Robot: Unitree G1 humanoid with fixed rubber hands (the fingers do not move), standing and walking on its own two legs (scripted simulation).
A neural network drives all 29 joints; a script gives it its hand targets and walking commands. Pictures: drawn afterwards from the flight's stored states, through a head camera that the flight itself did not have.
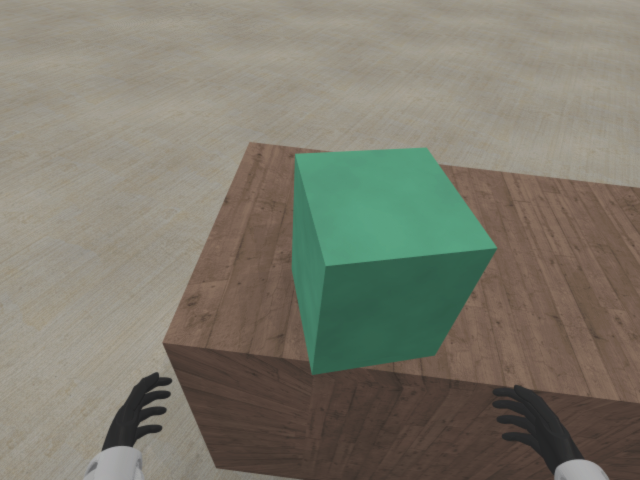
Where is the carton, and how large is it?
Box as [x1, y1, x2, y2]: [292, 147, 496, 374]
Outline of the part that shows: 426,147 295,154 292,273 312,374 434,355 495,251 495,245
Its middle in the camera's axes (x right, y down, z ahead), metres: +0.07 +0.03 +0.58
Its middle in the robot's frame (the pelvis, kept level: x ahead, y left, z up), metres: +0.41 -0.05 +0.04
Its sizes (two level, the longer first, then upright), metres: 0.210 0.200 0.250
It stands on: a pedestal, 0.70 m high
